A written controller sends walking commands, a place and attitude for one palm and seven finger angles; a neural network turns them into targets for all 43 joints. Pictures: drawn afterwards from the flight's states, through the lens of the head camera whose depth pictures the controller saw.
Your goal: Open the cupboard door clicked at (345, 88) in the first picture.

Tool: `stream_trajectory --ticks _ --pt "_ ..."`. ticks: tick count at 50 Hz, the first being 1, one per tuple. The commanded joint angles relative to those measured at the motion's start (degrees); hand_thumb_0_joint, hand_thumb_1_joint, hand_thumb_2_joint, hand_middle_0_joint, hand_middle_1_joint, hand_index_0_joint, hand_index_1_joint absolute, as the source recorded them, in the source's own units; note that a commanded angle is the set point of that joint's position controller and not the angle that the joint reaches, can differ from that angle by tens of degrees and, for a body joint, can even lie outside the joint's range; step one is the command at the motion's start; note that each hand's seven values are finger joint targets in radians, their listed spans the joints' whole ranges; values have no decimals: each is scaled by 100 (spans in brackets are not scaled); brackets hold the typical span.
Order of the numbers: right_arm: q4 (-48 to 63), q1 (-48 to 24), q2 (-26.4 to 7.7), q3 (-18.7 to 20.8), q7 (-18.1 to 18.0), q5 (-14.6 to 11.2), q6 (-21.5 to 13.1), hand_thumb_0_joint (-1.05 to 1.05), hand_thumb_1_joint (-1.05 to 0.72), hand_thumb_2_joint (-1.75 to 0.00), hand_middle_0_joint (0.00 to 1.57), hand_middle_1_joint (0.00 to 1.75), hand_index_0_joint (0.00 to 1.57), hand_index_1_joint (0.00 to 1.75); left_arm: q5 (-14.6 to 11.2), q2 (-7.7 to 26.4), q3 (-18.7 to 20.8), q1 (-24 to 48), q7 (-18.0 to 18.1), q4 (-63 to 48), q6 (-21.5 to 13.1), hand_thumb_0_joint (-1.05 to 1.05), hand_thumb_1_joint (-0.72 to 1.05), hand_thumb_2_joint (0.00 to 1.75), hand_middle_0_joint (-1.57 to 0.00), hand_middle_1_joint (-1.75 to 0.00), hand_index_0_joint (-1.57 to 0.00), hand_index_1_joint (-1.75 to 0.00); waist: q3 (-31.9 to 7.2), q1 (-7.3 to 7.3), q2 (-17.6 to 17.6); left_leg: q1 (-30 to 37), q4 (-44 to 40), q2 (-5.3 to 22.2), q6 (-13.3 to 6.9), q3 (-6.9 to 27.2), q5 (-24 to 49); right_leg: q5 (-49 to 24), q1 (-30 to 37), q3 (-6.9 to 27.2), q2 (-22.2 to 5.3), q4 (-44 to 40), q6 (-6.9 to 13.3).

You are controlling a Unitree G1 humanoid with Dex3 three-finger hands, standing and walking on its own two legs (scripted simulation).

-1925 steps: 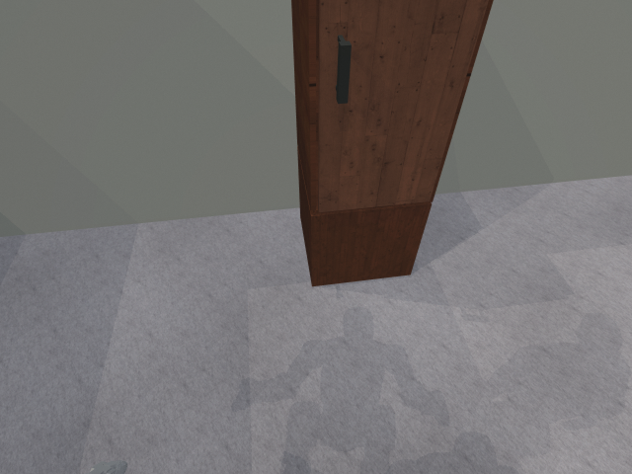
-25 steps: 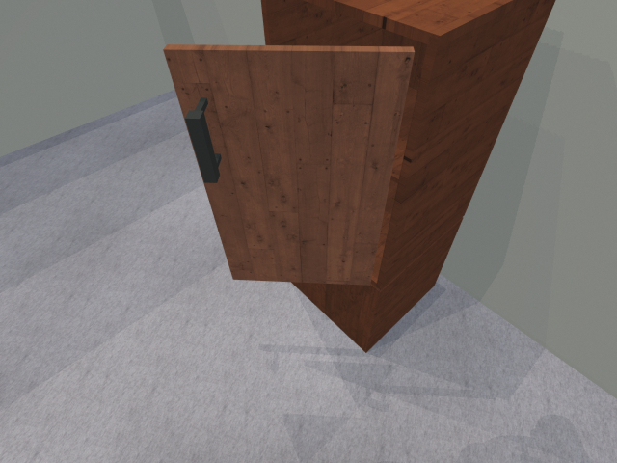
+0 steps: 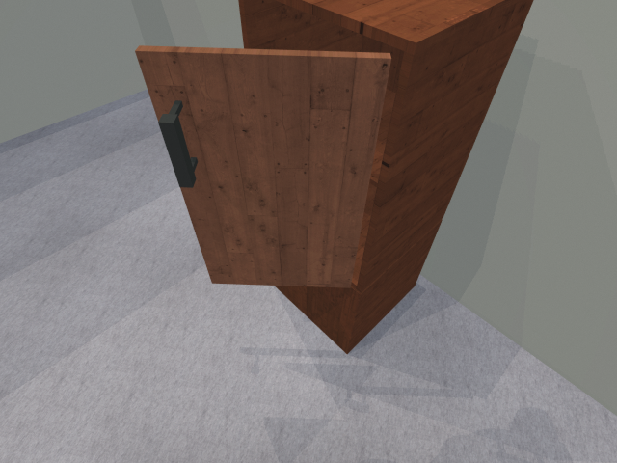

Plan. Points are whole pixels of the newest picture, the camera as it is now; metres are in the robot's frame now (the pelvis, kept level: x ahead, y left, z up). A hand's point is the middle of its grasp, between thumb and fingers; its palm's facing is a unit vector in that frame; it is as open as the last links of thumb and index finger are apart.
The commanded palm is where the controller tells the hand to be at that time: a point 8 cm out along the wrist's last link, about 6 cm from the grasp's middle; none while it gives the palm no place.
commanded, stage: look again from close up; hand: left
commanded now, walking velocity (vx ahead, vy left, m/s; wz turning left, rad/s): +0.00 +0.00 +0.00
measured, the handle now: (182, 144) +0.55 +0.24 +0.11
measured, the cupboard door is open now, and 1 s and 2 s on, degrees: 44 44 44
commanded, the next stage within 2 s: raise the hand with hooked fingers in 0.14 s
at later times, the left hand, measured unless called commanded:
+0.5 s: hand (183, 386) +0.21 +0.17 +0.01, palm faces +0.18 -0.98 -0.04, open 7.7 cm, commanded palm +0.12 +0.23 -0.04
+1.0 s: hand (156, 387) +0.20 +0.20 +0.01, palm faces +0.01 -1.00 -0.05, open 10.6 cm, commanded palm +0.17 +0.25 +0.02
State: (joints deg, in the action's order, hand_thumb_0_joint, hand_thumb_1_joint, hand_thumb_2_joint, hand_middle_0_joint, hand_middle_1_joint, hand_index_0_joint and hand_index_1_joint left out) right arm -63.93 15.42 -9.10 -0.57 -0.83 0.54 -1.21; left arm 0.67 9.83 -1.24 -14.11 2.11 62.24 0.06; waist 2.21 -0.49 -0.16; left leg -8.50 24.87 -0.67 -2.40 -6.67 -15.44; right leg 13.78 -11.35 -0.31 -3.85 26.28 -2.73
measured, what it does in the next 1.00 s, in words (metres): stands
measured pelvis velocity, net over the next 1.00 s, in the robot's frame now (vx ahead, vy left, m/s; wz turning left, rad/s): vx -0.02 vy -0.05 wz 0.07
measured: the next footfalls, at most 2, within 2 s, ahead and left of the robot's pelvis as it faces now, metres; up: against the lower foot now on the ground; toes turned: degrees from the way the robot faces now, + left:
none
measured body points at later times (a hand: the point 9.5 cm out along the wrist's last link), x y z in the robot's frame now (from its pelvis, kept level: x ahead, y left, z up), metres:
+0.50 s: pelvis -0.01 -0.03 -0.03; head +0.01 -0.03 +0.42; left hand +0.19 +0.22 +0.01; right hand +0.16 -0.28 -0.11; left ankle -0.02 +0.09 -0.74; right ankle +0.00 -0.15 -0.74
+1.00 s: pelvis -0.02 -0.05 -0.05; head +0.03 -0.05 +0.40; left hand +0.20 +0.25 +0.02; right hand +0.16 -0.26 -0.14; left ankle -0.02 +0.09 -0.74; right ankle +0.00 -0.15 -0.74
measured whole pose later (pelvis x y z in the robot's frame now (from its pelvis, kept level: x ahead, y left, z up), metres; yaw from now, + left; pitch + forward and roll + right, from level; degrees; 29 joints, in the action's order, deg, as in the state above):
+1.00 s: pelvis -0.02 -0.05 -0.05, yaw +4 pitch +9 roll -1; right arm -34.3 14.8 -12.2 -2.4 -3.9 -2.3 -14.2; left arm -20.9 18.9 18.2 -14.1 -26.1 7.7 -15.3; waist -4.1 -0.3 2.2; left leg -36.2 52.8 3.4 1.4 0.3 -25.7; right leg 24.4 -35.5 -6.2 -1.3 50.8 1.3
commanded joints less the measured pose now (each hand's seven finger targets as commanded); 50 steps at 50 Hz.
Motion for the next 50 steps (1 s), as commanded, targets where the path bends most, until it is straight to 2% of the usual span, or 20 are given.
stream_trajectory --ticks 1,11,12,13,14,15,16,17,18,19,20,22,24,25,28,30,34,38,45,50 --pt "166 224 -631 114 -56 2 -87 0 -90 -90 20 30 20 30 4 570 129 -384 15 -173 -104 0 90 90 -20 -30 -20 -30 78 70 -67 -237 -584 689 39 690 854 -895 8 299 -264 -322 380" --pt "77 177 -597 123 -73 0 -85 0 -90 -90 20 30 20 30 5 554 139 -431 19 -111 -138 0 90 90 -20 -30 -20 -30 46 61 -95 -74 -521 715 67 618 1000 -1151 5 348 -265 -378 406" --pt "482 -137 -806 149 -34 -62 -93 0 -90 -90 20 30 20 30 67 643 143 -762 236 118 -174 0 90 90 -20 -30 -20 -30 214 140 -242 -486 494 870 226 514 1661 -2410 -63 433 -510 -237 348" --pt "2469 -12 -1599 263 -291 -358 -919 0 -90 -90 20 30 20 30 -1105 2078 1145 3544 201 -8895 -1411 0 88 89 -20 -32 -20 -32 -2750 -414 812 982 -103 165 220 698 2196 -2067 565 -116 156 238 436" --pt "2204 -506 -1114 155 -495 -293 -1417 0 -90 -90 20 30 20 30 -636 1600 971 828 432 -7430 -1098 0 85 88 -20 -33 -20 -33 -2594 137 1540 1188 -106 379 213 622 2885 -919 200 -178 306 554 525" --pt "2223 -510 -831 199 -427 -391 -1580 0 -90 -90 20 30 20 30 -803 278 217 -678 557 -6420 -299 0 83 87 -21 -34 -21 -34 -1532 -21 1295 364 -137 425 390 691 2455 -143 -367 -459 242 536 402" --pt "2077 -312 -996 247 -414 -415 -1632 0 -90 -90 20 30 20 30 -1014 -58 133 -467 460 -6507 -298 0 81 86 -21 -36 -21 -36 -706 -161 510 -48 -95 373 331 708 1717 -209 -608 -508 294 384 344" --pt "2445 -478 -1162 314 -394 -356 -1744 0 -90 -90 20 30 20 30 -1045 166 294 -136 351 -6747 -577 0 78 85 -21 -37 -21 -37 -149 -248 317 -510 142 252 233 761 884 -135 -909 -558 294 241 324" --pt "2538 -432 -1291 377 -379 -251 -1796 0 -90 -90 20 30 20 30 -1047 482 691 -86 235 -6539 -912 0 76 84 -21 -39 -21 -39 -148 -354 -227 -880 386 172 205 785 401 110 -1194 -615 299 274 312" --pt "2675 -418 -1265 414 -348 -162 -1818 0 -90 -90 20 30 20 30 -1077 336 823 -476 23 -6077 -1272 0 74 83 -21 -40 -21 -40 -100 -251 -735 -1312 646 122 218 796 185 375 -1521 -698 346 489 310" --pt "2852 -512 -1239 480 -270 -174 -1833 0 -90 -90 20 30 20 30 -1122 333 1046 -1148 -264 -5558 -1641 0 71 82 -21 -42 -21 -42 -96 17 -727 -1620 874 66 277 713 103 558 -1636 -670 349 694 356" --pt "3156 -629 -1184 543 -106 -120 -1856 0 -90 -90 20 30 20 30 -1327 66 1070 -1806 -1013 -4957 -2474 0 67 80 -22 -45 -22 -45 -380 252 -1196 -2324 1501 -13 331 574 -73 731 -2077 -605 361 1304 379" --pt "3477 -735 -1247 627 39 -131 -1874 0 -90 -90 20 30 20 30 -1512 355 1341 -1844 -1841 -4970 -3298 0 62 78 -22 -48 -22 -48 -794 317 -992 -2850 2094 -92 336 488 -42 440 -2120 -392 307 1809 432" --pt "3636 -700 -1310 672 103 -158 -1862 0 -90 -90 20 30 20 30 -1533 801 1691 -1832 -2276 -4874 -3538 0 60 77 -22 -50 -22 -50 -1031 375 -594 -2909 2335 -116 330 454 123 132 -1981 -187 240 2001 496" --pt "4247 -887 -1304 641 21 -292 -1732 0 -90 -90 20 30 20 30 -1896 1197 2072 -1341 -2735 -5806 -3183 0 53 74 -23 -54 -23 -54 -1800 465 -143 -3052 2561 -198 205 280 107 233 -1738 146 180 2023 399" --pt "4357 -773 -1251 590 -84 -309 -1618 0 -90 -90 20 30 20 30 -2143 1377 2272 -659 -2637 -6493 -2910 0 48 72 -23 -57 -23 -57 -1740 337 -57 -3105 2661 -160 183 371 -119 748 -1855 353 194 1837 333" --pt "4186 -404 -1146 519 -225 -249 -1604 0 -90 -90 20 30 20 30 -1999 1350 2098 148 -2233 -7799 -3047 0 39 68 -24 -63 -24 -63 -1998 -19 474 -2607 2803 35 103 565 392 -200 -1955 225 314 2000 317" --pt "3903 -317 -1240 402 -328 -256 -1678 0 -90 -90 20 30 20 30 -1886 1324 1737 487 -2481 -7497 -2972 0 29 64 -24 -69 -24 -69 -1752 -275 504 -2570 2799 97 71 708 303 -160 -2230 64 394 1996 326" --pt "3946 -521 -1284 279 -439 -315 -1666 0 -90 -90 20 30 20 30 -2287 2029 2652 125 -2904 -6439 -1884 0 13 57 -25 -80 -25 -80 -1924 177 -29 -2589 2319 61 103 749 440 -100 -1249 167 304 1518 276" --pt "3994 -498 -1258 220 -397 -289 -1732 0 -90 -90 20 30 20 30 -2445 1995 2786 308 -2744 -6559 -1894 0 1 52 -26 -87 -26 -87 -1772 239 -76 -2422 2015 53 134 736 501 -177 -1123 80 298 1370 260"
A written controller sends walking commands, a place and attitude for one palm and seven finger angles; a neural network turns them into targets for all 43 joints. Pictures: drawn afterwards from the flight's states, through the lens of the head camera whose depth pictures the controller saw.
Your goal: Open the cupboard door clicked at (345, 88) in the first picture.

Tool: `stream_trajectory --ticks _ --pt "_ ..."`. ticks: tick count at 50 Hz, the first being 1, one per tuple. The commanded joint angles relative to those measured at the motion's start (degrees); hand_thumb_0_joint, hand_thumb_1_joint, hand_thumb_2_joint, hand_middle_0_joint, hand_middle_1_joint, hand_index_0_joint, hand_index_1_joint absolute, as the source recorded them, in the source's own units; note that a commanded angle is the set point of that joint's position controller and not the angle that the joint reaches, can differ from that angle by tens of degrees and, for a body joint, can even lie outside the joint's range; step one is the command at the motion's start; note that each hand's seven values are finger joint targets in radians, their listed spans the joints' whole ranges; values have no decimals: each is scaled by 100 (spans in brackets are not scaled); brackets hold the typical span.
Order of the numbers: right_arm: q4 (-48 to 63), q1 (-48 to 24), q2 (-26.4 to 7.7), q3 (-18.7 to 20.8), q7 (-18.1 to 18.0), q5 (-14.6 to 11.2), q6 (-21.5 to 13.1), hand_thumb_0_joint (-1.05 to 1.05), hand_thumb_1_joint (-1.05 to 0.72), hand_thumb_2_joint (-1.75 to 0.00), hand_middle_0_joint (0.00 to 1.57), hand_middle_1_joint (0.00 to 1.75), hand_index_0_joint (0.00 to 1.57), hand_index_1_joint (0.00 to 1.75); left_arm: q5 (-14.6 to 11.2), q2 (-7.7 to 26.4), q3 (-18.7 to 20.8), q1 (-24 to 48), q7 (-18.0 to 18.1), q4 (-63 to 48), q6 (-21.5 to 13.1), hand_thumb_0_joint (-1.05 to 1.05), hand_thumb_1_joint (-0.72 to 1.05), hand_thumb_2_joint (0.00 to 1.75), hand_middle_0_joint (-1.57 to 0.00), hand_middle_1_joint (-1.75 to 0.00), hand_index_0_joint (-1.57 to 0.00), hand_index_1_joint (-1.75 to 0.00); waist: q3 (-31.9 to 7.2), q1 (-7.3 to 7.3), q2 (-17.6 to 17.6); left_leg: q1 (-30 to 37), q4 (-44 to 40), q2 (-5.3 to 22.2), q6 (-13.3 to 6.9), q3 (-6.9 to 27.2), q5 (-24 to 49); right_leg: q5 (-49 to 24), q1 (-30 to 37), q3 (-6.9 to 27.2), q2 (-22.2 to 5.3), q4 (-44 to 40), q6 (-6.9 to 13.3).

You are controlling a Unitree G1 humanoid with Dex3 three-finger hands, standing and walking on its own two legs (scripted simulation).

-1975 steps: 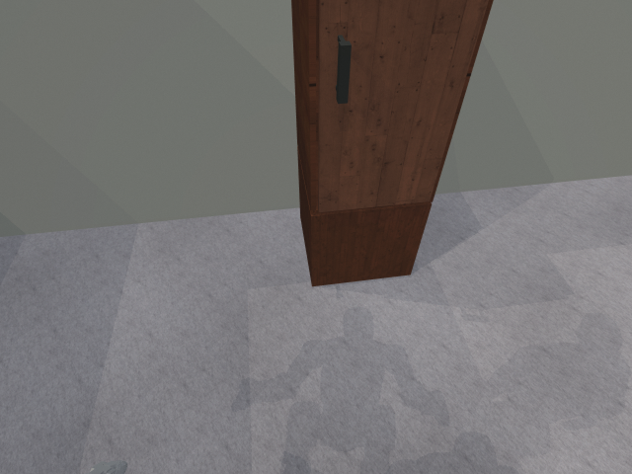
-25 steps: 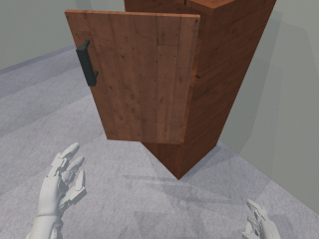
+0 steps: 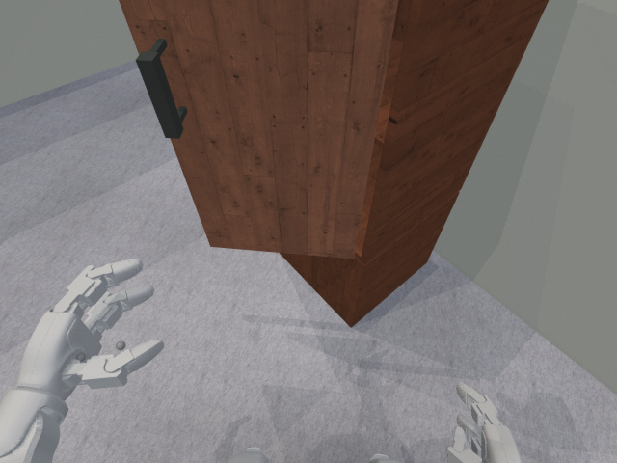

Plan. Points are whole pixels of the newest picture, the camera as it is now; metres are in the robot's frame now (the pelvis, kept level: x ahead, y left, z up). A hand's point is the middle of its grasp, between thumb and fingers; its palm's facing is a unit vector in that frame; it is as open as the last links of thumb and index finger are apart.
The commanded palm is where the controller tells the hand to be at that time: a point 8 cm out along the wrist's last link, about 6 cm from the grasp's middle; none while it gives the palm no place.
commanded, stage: raise the hand with hooked fingers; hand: left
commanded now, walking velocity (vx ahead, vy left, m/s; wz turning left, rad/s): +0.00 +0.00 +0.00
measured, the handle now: (167, 90) +0.59 +0.25 +0.16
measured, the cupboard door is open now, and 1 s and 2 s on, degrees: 44 44 44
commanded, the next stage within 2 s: move the hooked fingers beside the handle in 1.34 s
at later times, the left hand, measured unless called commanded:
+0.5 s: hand (56, 285) +0.27 +0.28 +0.13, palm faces +0.00 -1.00 -0.04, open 13.4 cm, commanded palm +0.24 +0.33 +0.14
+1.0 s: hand (34, 224) +0.31 +0.30 +0.18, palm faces +0.00 -1.00 -0.04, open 14.0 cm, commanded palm +0.28 +0.34 +0.18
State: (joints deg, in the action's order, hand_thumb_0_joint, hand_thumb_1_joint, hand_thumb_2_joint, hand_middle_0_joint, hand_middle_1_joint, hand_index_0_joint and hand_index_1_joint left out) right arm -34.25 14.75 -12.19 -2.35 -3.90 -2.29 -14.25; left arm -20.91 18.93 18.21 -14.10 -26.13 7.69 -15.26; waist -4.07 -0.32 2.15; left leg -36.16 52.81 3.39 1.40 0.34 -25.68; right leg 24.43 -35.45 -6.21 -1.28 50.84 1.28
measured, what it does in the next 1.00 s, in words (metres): stands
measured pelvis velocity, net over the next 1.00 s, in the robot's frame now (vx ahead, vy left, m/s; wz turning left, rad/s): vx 0.01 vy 0.02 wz -0.01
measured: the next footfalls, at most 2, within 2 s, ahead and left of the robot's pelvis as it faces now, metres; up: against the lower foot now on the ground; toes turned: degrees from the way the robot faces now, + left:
none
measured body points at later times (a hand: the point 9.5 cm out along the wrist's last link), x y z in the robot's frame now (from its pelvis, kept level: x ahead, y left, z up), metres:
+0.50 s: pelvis +0.01 +0.03 +0.03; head +0.02 +0.04 +0.48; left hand +0.27 +0.34 +0.13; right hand +0.19 -0.20 -0.03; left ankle +0.01 +0.13 -0.69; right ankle +0.01 -0.10 -0.69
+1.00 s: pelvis +0.01 +0.02 +0.04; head +0.01 +0.01 +0.49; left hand +0.31 +0.35 +0.18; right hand +0.17 -0.23 -0.04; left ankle +0.01 +0.13 -0.69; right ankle +0.01 -0.10 -0.69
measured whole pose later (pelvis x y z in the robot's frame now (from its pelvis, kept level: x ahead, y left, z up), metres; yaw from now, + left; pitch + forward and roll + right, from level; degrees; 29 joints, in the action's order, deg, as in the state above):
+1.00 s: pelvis +0.01 +0.02 +0.04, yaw -1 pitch +1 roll -1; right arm -34.8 15.9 -16.2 -3.5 -6.1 -4.0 -12.7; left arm -19.5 27.1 26.0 8.6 -29.6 19.9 -0.2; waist -1.8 0.9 2.3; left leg -16.5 33.5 1.5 -0.4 -1.9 -18.2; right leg 16.4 -16.2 -4.5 -2.1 31.5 -0.5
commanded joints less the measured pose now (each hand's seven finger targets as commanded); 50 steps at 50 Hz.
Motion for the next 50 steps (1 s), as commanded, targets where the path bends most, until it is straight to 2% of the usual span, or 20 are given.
stream_trajectory --ticks 1,4,6,7,9,10,16,20,23,25,27,28,33,35,41,42,44,46,47,50 --pt "1002 -359 -968 394 -85 -16 -445 0 -90 -90 20 30 20 30 -255 1069 787 373 85 -1092 -407 0 -1 51 -27 -88 -27 -88 -1145 170 -355 417 -849 -350 -251 22 1498 -1211 1252 647 49 -1121 -150" --pt "960 -257 -1014 432 -92 -41 -518 0 -90 -90 20 30 20 30 -220 986 697 392 70 -977 -439 0 -8 48 -27 -93 -27 -93 -1035 118 -311 609 -1004 -350 -261 -15 1410 -1114 1125 538 73 -1198 -152" --pt "955 -244 -1069 410 -98 -45 -542 0 -90 -90 20 30 20 30 -197 1181 734 794 32 -1150 -417 0 -13 46 -27 -96 -27 -96 -1090 124 -22 796 -1122 -348 -261 2 1454 -1159 1210 482 92 -1194 -101" --pt "944 -200 -1071 433 -117 -48 -548 0 -90 -90 20 30 20 30 -176 1223 811 652 40 -1054 -382 0 -15 45 -27 -98 -27 -98 -1122 138 -142 882 -1164 -340 -272 -7 1527 -1260 1248 437 107 -1209 -102" --pt "930 -208 -1084 418 -133 -56 -567 0 -90 -90 20 30 20 30 -169 1231 804 823 57 -1152 -329 0 -20 43 -28 -100 -28 -100 -1070 148 58 1017 -1278 -341 -265 3 1541 -1318 1243 358 117 -1229 -89" --pt "916 -207 -1107 399 -140 -49 -553 0 -90 -90 20 30 20 30 -183 1308 825 999 60 -1134 -276 0 -22 42 -28 -102 -28 -102 -956 130 18 1058 -1315 -329 -266 35 1578 -1354 1274 341 157 -1245 -63" --pt "908 -224 -1077 361 -161 -65 -524 0 -90 -90 20 30 20 30 -120 1416 893 1421 105 -1319 -44 0 -36 36 -29 -111 -29 -111 -1059 158 454 1652 -1594 -286 -225 84 2066 -1840 1469 185 210 -1310 -18" --pt "892 -279 -1106 309 -198 -86 -463 0 -90 -90 20 30 20 30 -97 1469 866 1811 55 -1042 300 0 -45 32 -30 -117 -30 -117 -706 156 365 1714 -1790 -271 -198 132 1979 -1772 1518 144 235 -1474 -1" --pt "924 -316 -1080 277 -218 -100 -403 0 -90 -90 20 30 20 30 -34 1579 930 2120 23 -1034 497 0 -50 30 -30 -120 -30 -120 -883 167 409 1929 -1916 -254 -180 179 2111 -1807 1622 121 230 -1552 -3" --pt "916 -317 -1090 245 -229 -89 -362 0 -90 -90 20 30 20 30 -47 1678 998 2250 -26 -881 626 0 -50 30 -30 -120 -30 -120 -799 181 296 2015 -1951 -251 -181 180 2218 -1919 1684 129 265 -1639 13" --pt "904 -375 -1074 216 -240 -101 -329 0 -90 -90 20 30 20 30 -45 1682 974 2584 -76 -884 688 0 -50 30 -30 -120 -30 -120 -813 152 385 2096 -2030 -251 -171 184 2206 -1915 1730 127 247 -1710 8" --pt "904 -383 -1069 209 -254 -104 -319 0 -90 -90 20 30 20 30 -50 1725 1005 2682 -86 -798 728 0 -50 30 -30 -120 -30 -120 -781 143 259 2116 -2071 -240 -172 208 2136 -1852 1712 117 248 -1748 2" --pt "883 -435 -1063 153 -293 -116 -260 0 -90 -90 20 30 20 30 33 1952 1047 3238 -160 -672 870 0 -50 30 -30 -120 -30 -120 -827 148 458 2337 -2235 -247 -166 231 2160 -1812 1854 138 235 -1927 28" --pt "851 -413 -1075 139 -306 -109 -236 0 -90 -90 20 30 20 30 -7 2124 1199 3281 -205 -413 946 0 -50 30 -30 -120 -30 -120 -781 175 226 2348 -2259 -262 -186 207 2170 -1899 1955 155 256 -2029 33" --pt "827 -456 -1095 124 -333 -152 -184 0 -90 -90 20 30 20 30 5 2356 1286 3925 -314 -128 1092 0 -50 30 -30 -120 -30 -120 -822 169 353 2450 -2423 -298 -206 184 2072 -1862 2096 184 213 -2204 35" --pt "824 -458 -1097 132 -340 -156 -186 0 -90 -90 20 30 20 30 10 2431 1336 3970 -321 -93 1105 0 -50 30 -30 -120 -30 -120 -853 172 361 2496 -2426 -304 -222 172 2084 -1893 2113 203 200 -2238 33" --pt "831 -424 -1112 148 -324 -172 -182 0 -90 -90 20 30 20 30 23 2185 1162 3672 -367 186 1169 0 -50 30 -30 -120 -30 -120 -749 174 214 2439 -2440 -304 -231 155 2107 -1912 2077 183 197 -2241 23" --pt "859 -409 -1120 165 -287 -180 -176 0 -90 -90 20 30 20 30 6 2164 1159 3528 -408 204 1193 0 -50 30 -30 -120 -30 -120 -825 208 129 2443 -2427 -318 -244 113 2241 -2093 2186 196 191 -2224 17" --pt "873 -426 -1129 181 -276 -180 -174 0 -90 -90 20 30 20 30 0 2197 1190 3540 -409 123 1189 0 -50 30 -30 -120 -30 -120 -867 221 227 2466 -2426 -323 -242 97 2215 -2075 2173 210 185 -2232 12" --pt "870 -447 -1145 201 -260 -155 -191 0 -90 -90 20 30 20 30 -37 2392 1406 3563 -340 -27 1096 0 -50 30 -30 -120 -30 -120 -850 237 5 2424 -2392 -324 -273 61 2192 -2117 2249 255 171 -2252 7"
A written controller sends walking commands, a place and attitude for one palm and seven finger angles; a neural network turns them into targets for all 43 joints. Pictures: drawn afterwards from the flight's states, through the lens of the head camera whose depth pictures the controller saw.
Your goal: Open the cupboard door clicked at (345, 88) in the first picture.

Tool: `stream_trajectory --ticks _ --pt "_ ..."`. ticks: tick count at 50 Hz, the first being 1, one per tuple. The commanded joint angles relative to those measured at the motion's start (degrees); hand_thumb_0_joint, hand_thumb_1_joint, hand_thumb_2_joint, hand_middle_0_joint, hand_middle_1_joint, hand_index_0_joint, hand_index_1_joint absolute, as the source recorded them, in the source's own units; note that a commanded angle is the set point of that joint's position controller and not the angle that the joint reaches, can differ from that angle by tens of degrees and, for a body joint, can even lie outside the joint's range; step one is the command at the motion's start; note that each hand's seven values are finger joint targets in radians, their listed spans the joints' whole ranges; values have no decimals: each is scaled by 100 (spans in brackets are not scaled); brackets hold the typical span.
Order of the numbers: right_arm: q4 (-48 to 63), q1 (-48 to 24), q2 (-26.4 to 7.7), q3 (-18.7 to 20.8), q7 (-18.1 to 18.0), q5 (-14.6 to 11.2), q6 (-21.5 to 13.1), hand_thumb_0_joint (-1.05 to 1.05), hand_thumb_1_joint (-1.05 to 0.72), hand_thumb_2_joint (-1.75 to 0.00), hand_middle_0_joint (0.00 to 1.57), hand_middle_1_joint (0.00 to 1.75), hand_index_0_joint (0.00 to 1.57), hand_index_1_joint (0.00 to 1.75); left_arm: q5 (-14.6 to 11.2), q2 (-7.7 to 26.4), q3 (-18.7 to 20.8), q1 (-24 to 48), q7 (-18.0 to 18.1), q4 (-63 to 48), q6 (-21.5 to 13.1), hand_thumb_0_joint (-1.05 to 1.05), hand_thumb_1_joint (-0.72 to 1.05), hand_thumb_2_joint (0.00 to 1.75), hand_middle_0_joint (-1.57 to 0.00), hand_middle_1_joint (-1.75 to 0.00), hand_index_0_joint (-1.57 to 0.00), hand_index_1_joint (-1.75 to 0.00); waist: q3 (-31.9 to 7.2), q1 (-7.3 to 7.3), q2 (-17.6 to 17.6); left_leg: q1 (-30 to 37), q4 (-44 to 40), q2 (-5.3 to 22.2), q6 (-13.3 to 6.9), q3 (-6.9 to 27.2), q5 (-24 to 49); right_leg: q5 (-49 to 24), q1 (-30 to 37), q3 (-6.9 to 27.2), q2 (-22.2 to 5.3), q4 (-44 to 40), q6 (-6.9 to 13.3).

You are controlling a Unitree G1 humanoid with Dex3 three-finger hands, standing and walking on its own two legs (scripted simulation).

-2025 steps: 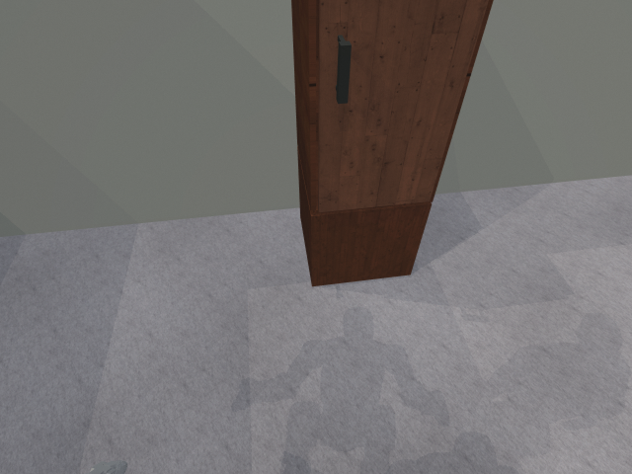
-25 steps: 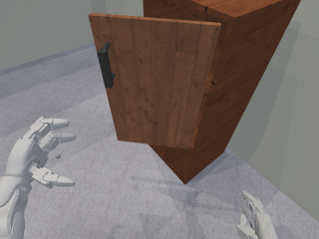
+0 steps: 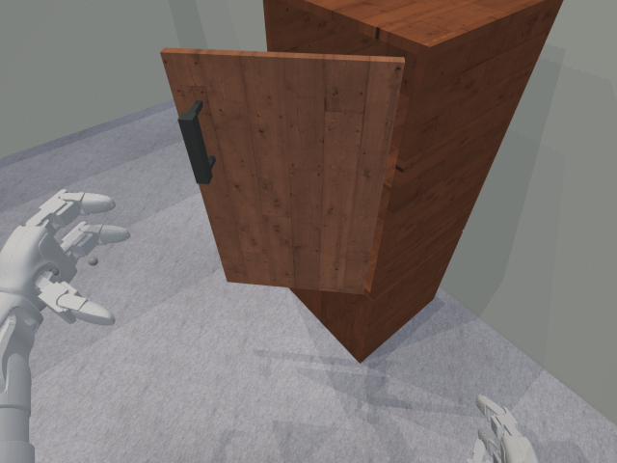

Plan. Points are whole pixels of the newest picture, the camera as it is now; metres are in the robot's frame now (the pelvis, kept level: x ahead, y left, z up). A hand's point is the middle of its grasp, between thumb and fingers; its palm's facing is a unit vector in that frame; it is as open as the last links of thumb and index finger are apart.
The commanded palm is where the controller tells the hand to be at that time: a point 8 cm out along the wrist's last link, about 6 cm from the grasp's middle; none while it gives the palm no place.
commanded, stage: raise the hand with hooked fingers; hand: left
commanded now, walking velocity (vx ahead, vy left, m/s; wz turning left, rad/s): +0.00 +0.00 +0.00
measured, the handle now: (200, 142) +0.57 +0.23 +0.12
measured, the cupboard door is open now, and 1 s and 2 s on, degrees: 44 44 44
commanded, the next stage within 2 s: move the hooked fingers beside the handle in 0.34 s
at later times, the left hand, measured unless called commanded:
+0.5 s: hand (114, 266) +0.30 +0.25 +0.13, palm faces +0.03 -1.00 -0.04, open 13.9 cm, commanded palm +0.27 +0.30 +0.14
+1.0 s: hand (134, 219) +0.37 +0.26 +0.13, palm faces -0.01 -1.00 -0.01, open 13.9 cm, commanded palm +0.35 +0.31 +0.13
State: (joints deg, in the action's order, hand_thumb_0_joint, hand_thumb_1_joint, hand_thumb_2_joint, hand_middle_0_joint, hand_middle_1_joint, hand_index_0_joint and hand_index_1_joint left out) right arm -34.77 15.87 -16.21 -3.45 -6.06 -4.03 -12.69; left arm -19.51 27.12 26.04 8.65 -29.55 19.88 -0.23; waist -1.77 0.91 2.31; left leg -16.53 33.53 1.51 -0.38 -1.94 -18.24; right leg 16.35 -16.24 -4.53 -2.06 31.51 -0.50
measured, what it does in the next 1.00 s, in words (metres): stands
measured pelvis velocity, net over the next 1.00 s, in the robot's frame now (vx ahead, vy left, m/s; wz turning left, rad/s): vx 0.00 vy -0.01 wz -0.02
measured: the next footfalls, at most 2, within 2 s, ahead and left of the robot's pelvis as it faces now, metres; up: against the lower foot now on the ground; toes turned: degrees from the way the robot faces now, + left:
none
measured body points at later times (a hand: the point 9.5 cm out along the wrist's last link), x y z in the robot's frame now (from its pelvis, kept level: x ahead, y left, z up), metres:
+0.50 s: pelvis +0.00 -0.02 +0.00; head +0.00 -0.04 +0.45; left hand +0.29 +0.31 +0.14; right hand +0.17 -0.26 -0.08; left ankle -0.01 +0.11 -0.73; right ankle +0.00 -0.13 -0.73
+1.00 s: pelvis +0.00 -0.01 +0.00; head +0.02 -0.02 +0.45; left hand +0.37 +0.31 +0.14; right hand +0.11 -0.28 -0.10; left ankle -0.01 +0.11 -0.73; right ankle +0.00 -0.13 -0.73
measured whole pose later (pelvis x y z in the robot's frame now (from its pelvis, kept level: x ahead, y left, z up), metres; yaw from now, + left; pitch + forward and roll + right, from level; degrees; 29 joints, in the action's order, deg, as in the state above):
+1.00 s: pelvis +0.00 -0.01 +0.00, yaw -1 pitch +5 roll +0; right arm -36.0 19.0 -17.3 -2.3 -6.0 -3.9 -9.5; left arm -15.4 29.7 26.4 25.5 -29.0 41.2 -6.2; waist -2.2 -1.8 1.6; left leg -20.9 35.0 2.1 0.1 -2.7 -18.5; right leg 17.0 -21.6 -3.5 -1.5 34.1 0.1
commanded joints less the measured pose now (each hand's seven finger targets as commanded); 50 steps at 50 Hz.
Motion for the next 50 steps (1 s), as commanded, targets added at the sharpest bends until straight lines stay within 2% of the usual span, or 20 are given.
stream_trajectory --ticks 1,4,5,8,10,13,20,22,23,25,26,28,34,36,39,40,45,47,49,50 --pt "930 -566 -739 318 -46 24 -348 0 -90 -90 20 30 20 30 -185 1608 685 1313 22 -1265 -434 0 -50 30 -30 -120 -30 -120 -1165 125 53 457 -456 -150 -105 256 1485 -1394 378 117 240 -308 177" --pt "908 -558 -700 330 -76 30 -377 0 -90 -90 20 30 20 30 -142 1599 703 1414 119 -1456 -551 0 -50 30 -30 -120 -30 -120 -1253 112 357 577 -455 -153 -98 213 1556 -1456 387 121 227 -298 173" --pt "884 -528 -707 324 -79 35 -367 0 -90 -90 20 30 20 30 -147 1636 697 1435 133 -1467 -566 0 -50 30 -30 -120 -30 -120 -1164 99 160 555 -448 -141 -112 203 1544 -1485 412 139 238 -321 170" --pt "847 -554 -698 334 -120 19 -380 0 -90 -90 20 30 20 30 -116 1527 626 1474 133 -1320 -576 0 -50 30 -30 -120 -30 -120 -1050 62 260 513 -466 -163 -124 169 1397 -1417 344 177 214 -360 150" --pt "834 -539 -706 331 -129 20 -370 0 -90 -90 20 30 20 30 -138 1530 594 1433 97 -1247 -560 0 -50 30 -30 -120 -30 -120 -1033 55 18 464 -423 -158 -144 138 1342 -1431 388 234 206 -381 122" --pt "854 -586 -689 326 -149 1 -374 0 -90 -90 20 30 20 30 -116 1480 541 1500 75 -1239 -543 0 -50 30 -30 -120 -30 -120 -1062 48 238 456 -440 -178 -130 132 1286 -1379 362 234 190 -372 116" --pt "846 -576 -695 315 -155 -1 -369 0 -90 -90 20 30 20 30 -171 1531 586 1415 55 -1100 -535 0 -50 30 -30 -120 -30 -120 -1023 69 -133 394 -385 -177 -147 114 1274 -1441 410 283 185 -371 80" --pt "854 -606 -686 313 -161 -14 -358 0 -90 -90 20 30 20 30 -153 1484 552 1439 36 -990 -496 0 -50 30 -30 -120 -30 -120 -990 59 21 308 -384 -193 -137 89 1157 -1320 346 328 165 -385 68" --pt "815 -607 -683 310 -179 -24 -356 0 -90 -90 20 30 20 30 -116 1464 437 1815 44 -1039 -533 0 -50 30 -30 -120 -30 -120 -976 -38 66 375 -393 -188 -138 98 1137 -1283 259 299 171 -395 69" --pt "791 -561 -692 307 -195 -8 -352 0 -90 -90 20 30 20 30 -101 1554 435 2079 67 -973 -577 0 -50 30 -30 -120 -30 -120 -947 -45 -34 390 -363 -177 -148 121 1131 -1254 225 322 189 -402 79" --pt "763 -537 -700 310 -211 -12 -343 0 -90 -90 20 30 20 30 -67 1606 451 2223 71 -836 -577 0 -50 30 -30 -120 -30 -120 -1030 -75 99 392 -353 -188 -148 106 1084 -1205 196 351 177 -402 77" --pt "671 -473 -722 301 -246 -23 -328 0 -90 -90 20 30 20 30 15 1581 297 2747 93 -540 -633 0 -50 30 -30 -120 -30 -120 -936 -192 11 327 -364 -182 -134 136 926 -994 58 317 172 -413 71" --pt "640 -343 -765 310 -216 4 -282 0 -90 -90 20 30 20 30 133 1799 369 3062 81 48 -767 0 -50 30 -30 -120 -30 -120 -1356 -116 187 345 -318 -197 -133 171 1159 -1273 199 305 150 -273 128" --pt "647 -272 -809 320 -178 3 -212 0 -90 -90 20 30 20 30 100 1844 449 2878 33 492 -716 0 -50 30 -30 -120 -30 -120 -1282 -88 -230 144 -290 -185 -151 144 1246 -1463 271 311 161 -224 117" --pt "668 -185 -824 343 -137 -1 -143 0 -90 -90 20 30 20 30 195 1905 383 3239 25 588 -775 0 -50 30 -30 -120 -30 -120 -1392 -111 205 181 -270 -190 -123 139 1272 -1433 111 280 160 -160 147" --pt "695 -156 -839 342 -121 9 -119 0 -90 -90 20 30 20 30 175 1909 357 3378 22 609 -795 0 -50 30 -30 -120 -30 -120 -1420 -125 -36 148 -246 -185 -132 144 1306 -1484 194 293 176 -146 146" --pt "686 37 -892 386 -64 32 -10 0 -90 -90 20 30 20 30 213 2158 571 3451 44 851 -960 0 -50 30 -30 -120 -30 -120 -1546 -83 98 109 -220 -173 -128 154 1509 -1666 209 269 211 -49 181" --pt "660 121 -913 419 -55 21 41 0 -90 -90 20 30 20 30 236 2146 547 3565 21 971 -975 0 -50 30 -30 -120 -30 -120 -1586 -151 36 134 -216 -169 -137 142 1540 -1712 120 255 220 -49 160" --pt "635 163 -905 412 -48 19 77 0 -90 -90 20 30 20 30 302 2058 365 3878 27 926 -1029 0 -50 30 -30 -120 -30 -120 -1558 -211 331 190 -231 -166 -116 174 1533 -1607 -28 234 224 -56 184" --pt "654 180 -917 414 -51 22 99 0 -90 -90 20 30 20 30 277 1973 262 3996 17 965 -1033 0 -50 30 -30 -120 -30 -120 -1529 -237 175 218 -211 -151 -127 178 1550 -1600 -61 232 249 -49 193"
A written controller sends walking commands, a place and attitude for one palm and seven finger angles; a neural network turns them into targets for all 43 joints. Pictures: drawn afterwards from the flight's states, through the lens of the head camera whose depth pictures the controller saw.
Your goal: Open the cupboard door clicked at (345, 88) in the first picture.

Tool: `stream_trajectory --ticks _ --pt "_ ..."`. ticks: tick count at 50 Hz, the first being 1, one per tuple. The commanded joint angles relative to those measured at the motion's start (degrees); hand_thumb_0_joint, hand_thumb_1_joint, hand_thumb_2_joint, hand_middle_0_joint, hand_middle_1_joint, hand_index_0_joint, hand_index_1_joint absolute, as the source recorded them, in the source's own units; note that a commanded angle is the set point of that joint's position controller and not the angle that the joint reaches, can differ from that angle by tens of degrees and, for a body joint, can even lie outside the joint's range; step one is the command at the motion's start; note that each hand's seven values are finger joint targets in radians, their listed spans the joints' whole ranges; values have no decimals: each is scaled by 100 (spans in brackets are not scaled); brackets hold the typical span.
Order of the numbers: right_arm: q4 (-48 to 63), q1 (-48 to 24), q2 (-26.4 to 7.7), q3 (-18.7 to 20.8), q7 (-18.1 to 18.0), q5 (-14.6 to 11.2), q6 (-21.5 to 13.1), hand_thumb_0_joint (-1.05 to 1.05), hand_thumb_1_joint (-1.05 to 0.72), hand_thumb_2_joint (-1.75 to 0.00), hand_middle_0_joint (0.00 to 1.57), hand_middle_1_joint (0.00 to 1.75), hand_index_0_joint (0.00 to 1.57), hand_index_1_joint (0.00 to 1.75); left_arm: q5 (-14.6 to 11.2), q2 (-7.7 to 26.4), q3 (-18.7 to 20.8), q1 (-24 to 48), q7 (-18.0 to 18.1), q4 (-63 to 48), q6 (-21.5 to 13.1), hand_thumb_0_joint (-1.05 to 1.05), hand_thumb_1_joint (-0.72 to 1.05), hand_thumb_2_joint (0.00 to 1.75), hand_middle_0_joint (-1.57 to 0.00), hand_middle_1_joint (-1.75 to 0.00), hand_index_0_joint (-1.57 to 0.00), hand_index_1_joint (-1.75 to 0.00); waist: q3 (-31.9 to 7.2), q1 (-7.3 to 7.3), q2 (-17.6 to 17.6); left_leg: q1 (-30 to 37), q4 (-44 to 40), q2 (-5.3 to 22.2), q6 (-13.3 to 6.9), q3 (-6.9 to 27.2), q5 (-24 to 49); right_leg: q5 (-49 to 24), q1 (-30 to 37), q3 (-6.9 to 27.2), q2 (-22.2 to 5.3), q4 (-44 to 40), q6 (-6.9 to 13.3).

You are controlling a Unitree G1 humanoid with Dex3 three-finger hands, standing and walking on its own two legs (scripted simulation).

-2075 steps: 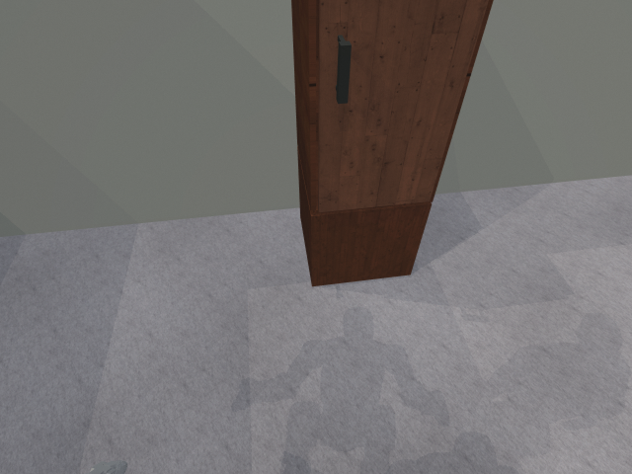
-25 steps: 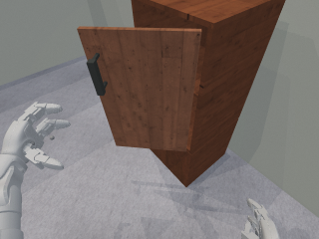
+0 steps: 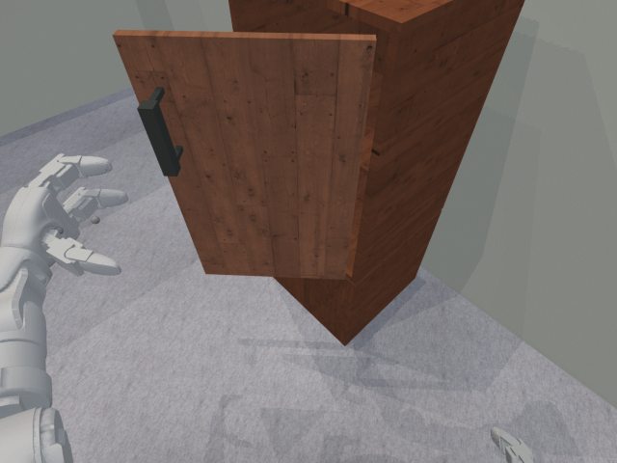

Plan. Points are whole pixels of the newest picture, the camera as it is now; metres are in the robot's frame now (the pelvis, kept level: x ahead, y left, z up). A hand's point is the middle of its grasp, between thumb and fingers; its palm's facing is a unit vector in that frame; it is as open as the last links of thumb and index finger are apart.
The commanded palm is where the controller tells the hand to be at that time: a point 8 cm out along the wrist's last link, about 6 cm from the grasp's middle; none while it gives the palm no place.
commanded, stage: move the hooked fingers beside the handle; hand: left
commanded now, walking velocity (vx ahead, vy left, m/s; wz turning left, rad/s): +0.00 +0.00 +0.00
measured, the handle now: (165, 132) +0.57 +0.25 +0.12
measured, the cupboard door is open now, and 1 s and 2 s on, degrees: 44 44 44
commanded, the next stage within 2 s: none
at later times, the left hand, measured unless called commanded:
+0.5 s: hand (108, 181) +0.44 +0.28 +0.14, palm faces -0.01 -1.00 +0.00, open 14.0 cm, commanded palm +0.42 +0.34 +0.13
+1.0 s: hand (115, 147) +0.51 +0.30 +0.13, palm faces -0.02 -1.00 +0.01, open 14.0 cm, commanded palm +0.51 +0.36 +0.12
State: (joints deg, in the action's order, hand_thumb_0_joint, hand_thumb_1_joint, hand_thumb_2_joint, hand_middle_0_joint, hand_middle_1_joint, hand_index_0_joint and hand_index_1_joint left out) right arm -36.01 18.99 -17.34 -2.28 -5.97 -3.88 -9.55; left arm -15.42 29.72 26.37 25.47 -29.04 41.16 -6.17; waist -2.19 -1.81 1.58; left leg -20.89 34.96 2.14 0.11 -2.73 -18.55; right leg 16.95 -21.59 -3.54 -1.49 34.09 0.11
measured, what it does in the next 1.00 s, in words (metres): stands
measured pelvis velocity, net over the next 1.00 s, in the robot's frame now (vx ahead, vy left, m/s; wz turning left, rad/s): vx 0.00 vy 0.02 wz -0.02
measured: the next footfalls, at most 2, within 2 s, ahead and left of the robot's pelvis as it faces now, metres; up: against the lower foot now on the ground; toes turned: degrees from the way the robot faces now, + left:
none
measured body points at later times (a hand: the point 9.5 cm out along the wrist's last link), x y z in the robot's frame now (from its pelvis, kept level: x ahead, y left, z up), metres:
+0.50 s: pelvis +0.00 +0.01 -0.01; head +0.06 +0.02 +0.44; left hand +0.43 +0.34 +0.14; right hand +0.06 -0.26 -0.11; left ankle -0.01 +0.12 -0.73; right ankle +0.00 -0.12 -0.73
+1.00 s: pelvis +0.00 +0.02 -0.02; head +0.13 +0.04 +0.41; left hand +0.51 +0.36 +0.13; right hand -0.02 -0.26 -0.11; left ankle -0.01 +0.12 -0.73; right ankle +0.00 -0.12 -0.73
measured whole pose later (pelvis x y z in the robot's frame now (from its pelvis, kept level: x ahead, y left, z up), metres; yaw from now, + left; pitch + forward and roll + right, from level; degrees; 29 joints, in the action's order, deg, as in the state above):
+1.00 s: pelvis +0.00 +0.02 -0.02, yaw -1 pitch +18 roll -3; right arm -36.1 24.7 -18.1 -3.4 -4.5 -1.9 2.3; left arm -4.9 50.6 29.5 61.3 -32.1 76.8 -11.6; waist -2.8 -10.9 0.0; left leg -40.5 44.6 3.3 -1.3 -2.3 -21.9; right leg 17.3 -39.0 -3.5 -0.6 38.7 -1.2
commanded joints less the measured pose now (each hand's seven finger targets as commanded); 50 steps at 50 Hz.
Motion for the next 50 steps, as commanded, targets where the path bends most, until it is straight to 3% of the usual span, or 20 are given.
stream_trajectory --ticks 1,2,4,6,8,10,14,15,17,21,24,26,29,30,38,41,43,45,47,50 --pt "725 -83 -815 312 -64 12 -205 0 -90 -90 20 30 20 30 -125 1773 247 2509 -31 -1111 -460 0 -50 30 -30 -120 -30 -120 -1553 -16 245 689 -352 -213 -185 258 1510 -1611 422 144 199 -334 115" --pt "683 -12 -846 316 -73 22 -177 0 -90 -90 20 30 20 30 -95 1964 411 2509 -14 -921 -467 0 -50 30 -30 -120 -30 -120 -1588 7 253 627 -346 -217 -180 273 1497 -1581 429 146 194 -322 123" --pt "623 42 -849 305 -82 20 -130 0 -90 -90 20 30 20 30 -23 1886 230 2861 -13 -703 -521 0 -50 30 -30 -120 -30 -120 -1471 -101 271 572 -359 -209 -170 297 1338 -1377 243 124 197 -334 122" --pt "587 113 -876 315 -84 35 -84 0 -90 -90 20 30 20 30 -14 2041 336 3041 -15 -465 -586 0 -50 30 -30 -120 -30 -120 -1577 -88 193 576 -313 -207 -178 304 1413 -1456 285 138 209 -308 132" --pt "555 174 -884 304 -76 60 -48 0 -90 -90 20 30 20 30 78 2070 245 3356 -28 -353 -666 0 -50 30 -30 -120 -30 -120 -1735 -121 465 602 -277 -213 -155 320 1413 -1414 199 144 199 -262 141" --pt "533 263 -908 316 -60 75 11 0 -90 -90 20 30 20 30 82 2068 239 3367 -33 -106 -734 0 -50 30 -30 -120 -30 -120 -1792 -123 228 610 -216 -192 -161 342 1667 -1601 233 125 230 -212 157" --pt "492 353 -925 319 -14 84 120 0 -90 -90 20 30 20 30 177 2158 222 3548 -98 280 -783 0 -50 30 -30 -120 -30 -120 -1832 -155 474 527 -153 -186 -130 333 1766 -1685 87 124 209 -145 144" --pt "502 416 -945 317 -7 96 162 0 -90 -90 20 30 20 30 160 2178 247 3568 -105 502 -768 0 -50 30 -30 -120 -30 -120 -1759 -164 211 399 -137 -179 -145 331 1732 -1673 98 114 230 -126 150" --pt "473 484 -982 332 -7 94 230 0 -90 -90 20 30 20 30 219 2386 352 3770 -101 746 -805 0 -50 30 -30 -120 -30 -120 -1731 -205 111 286 -119 -176 -159 343 1594 -1585 4 121 226 -115 123" --pt "458 603 -991 347 19 124 341 0 -90 -90 20 30 20 30 287 2558 386 4126 -125 796 -976 0 -50 30 -30 -120 -30 -120 -2112 -239 374 404 10 -170 -154 334 1821 -1754 11 168 240 -24 129" --pt "371 712 -1043 336 3 124 444 0 -90 -90 20 30 20 30 390 2816 417 4527 -164 1192 -1003 0 -50 30 -30 -120 -30 -120 -1897 -390 237 103 43 -162 -177 353 1545 -1555 -188 170 235 -31 95" --pt "378 771 -1059 342 -2 132 509 0 -90 -90 20 30 20 30 410 2995 525 4545 -210 1307 -1031 0 -50 30 -30 -120 -30 -120 -2095 -352 371 118 119 -174 -178 326 1673 -1673 -135 204 246 27 101" --pt "328 886 -1051 354 17 155 577 0 -90 -90 20 30 20 30 490 2907 349 4813 -262 1273 -1100 0 -50 30 -30 -120 -30 -120 -2276 -435 644 324 191 -154 -157 385 1879 -1661 -346 175 258 59 109" --pt "333 946 -1075 351 16 165 626 0 -90 -90 20 30 20 30 426 2925 389 4748 -289 1440 -1092 0 -50 30 -30 -120 -30 -120 -2291 -451 453 281 221 -133 -165 385 1965 -1724 -333 157 290 85 120" --pt "264 1217 -1149 334 35 179 884 0 -90 -90 20 30 20 30 655 3422 454 5336 -316 1930 -952 0 -50 30 -30 -120 -30 -120 -2224 -645 498 -49 364 -115 -194 408 1850 -1642 -621 173 301 122 67" --pt "267 1309 -1168 328 41 189 982 0 -90 -90 20 30 20 30 721 3725 585 5589 -311 1927 -997 0 -50 30 -30 -120 -30 -120 -2470 -674 728 -8 464 -107 -181 418 1994 -1721 -657 193 322 193 70" --pt "238 1383 -1188 304 40 200 1022 0 -90 -90 20 30 20 30 805 3787 522 5776 -315 2191 -954 0 -50 30 -30 -120 -30 -120 -2295 -780 617 -187 496 -88 -197 449 1791 -1530 -826 175 331 176 54" --pt "247 1434 -1186 296 29 215 1063 0 -90 -90 20 30 20 30 818 3750 442 5970 -312 2151 -973 0 -50 30 -30 -120 -30 -120 -2403 -832 854 -37 541 -75 -175 467 1992 -1581 -937 149 354 227 84" --pt "243 1538 -1215 283 37 221 1119 0 -90 -90 20 30 20 30 882 4050 628 5957 -327 2335 -919 0 -50 30 -30 -120 -30 -120 -2604 -823 794 -86 638 -62 -182 471 2059 -1640 -929 169 363 258 57" --pt "234 1615 -1207 256 43 243 1185 0 -90 -90 20 30 20 30 955 3999 474 6182 -358 2457 -873 0 -50 30 -30 -120 -30 -120 -2580 -908 1038 -41 718 -39 -154 492 2267 -1697 -1117 128 389 320 81"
